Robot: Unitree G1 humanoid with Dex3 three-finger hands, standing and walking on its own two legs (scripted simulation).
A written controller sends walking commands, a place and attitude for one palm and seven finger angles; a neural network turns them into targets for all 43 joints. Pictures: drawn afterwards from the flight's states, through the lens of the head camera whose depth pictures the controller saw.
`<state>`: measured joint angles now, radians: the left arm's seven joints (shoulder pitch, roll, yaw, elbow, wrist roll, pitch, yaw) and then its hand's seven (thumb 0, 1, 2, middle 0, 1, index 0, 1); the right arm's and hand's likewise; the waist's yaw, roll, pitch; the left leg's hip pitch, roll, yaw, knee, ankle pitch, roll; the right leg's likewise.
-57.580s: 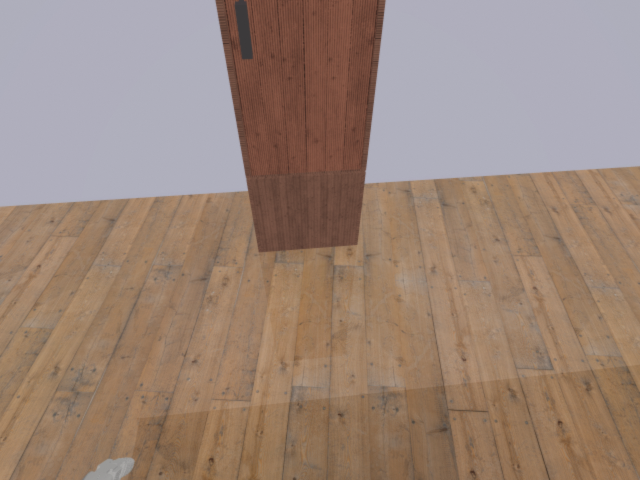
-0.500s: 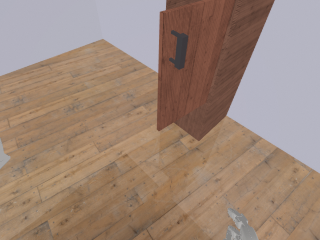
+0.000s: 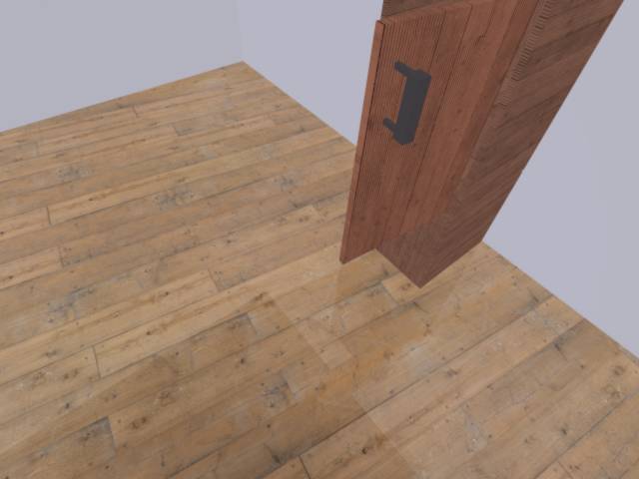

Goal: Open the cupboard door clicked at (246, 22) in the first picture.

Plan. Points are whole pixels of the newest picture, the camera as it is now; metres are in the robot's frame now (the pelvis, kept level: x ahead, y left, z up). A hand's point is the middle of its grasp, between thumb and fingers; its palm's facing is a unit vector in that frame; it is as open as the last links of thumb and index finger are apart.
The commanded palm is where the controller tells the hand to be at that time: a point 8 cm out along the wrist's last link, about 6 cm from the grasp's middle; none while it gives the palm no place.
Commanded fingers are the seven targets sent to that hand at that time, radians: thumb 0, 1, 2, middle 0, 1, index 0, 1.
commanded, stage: let the arm hang, fingers relaxed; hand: left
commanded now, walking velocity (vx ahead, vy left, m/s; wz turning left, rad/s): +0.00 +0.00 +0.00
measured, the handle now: (402, 102) +0.67 -0.09 +0.13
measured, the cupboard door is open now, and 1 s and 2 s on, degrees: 84 84 84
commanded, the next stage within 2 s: look to check the result in 0.68 s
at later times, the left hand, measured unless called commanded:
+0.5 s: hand out of the picture +0.02 +0.18 -0.16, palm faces -0.02 -0.98 -0.20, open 7.3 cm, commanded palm none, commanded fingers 0.00 0.90 0.90 -0.20 -0.30 -0.20 -0.30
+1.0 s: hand out of the picture +0.00 +0.17 -0.17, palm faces -0.01 -0.98 -0.17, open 7.4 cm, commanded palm none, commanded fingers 0.00 0.90 0.90 -0.20 -0.30 -0.20 -0.30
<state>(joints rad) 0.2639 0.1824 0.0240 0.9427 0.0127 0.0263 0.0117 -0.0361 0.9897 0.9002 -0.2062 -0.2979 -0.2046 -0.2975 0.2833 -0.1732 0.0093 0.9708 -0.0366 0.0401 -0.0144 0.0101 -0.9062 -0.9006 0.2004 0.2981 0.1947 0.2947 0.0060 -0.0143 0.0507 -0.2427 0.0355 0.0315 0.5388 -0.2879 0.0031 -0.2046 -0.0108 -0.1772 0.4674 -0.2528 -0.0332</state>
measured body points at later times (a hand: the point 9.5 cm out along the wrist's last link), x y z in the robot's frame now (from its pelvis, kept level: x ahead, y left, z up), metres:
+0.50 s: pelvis +0.01 +0.02 +0.01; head +0.02 +0.00 +0.46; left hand +0.02 +0.24 -0.15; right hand -0.02 -0.19 -0.16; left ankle +0.00 +0.11 -0.74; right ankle +0.00 -0.09 -0.74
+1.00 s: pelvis +0.01 +0.02 +0.01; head +0.02 +0.00 +0.46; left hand +0.00 +0.23 -0.15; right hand -0.02 -0.18 -0.16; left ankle +0.00 +0.11 -0.74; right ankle +0.00 -0.09 -0.74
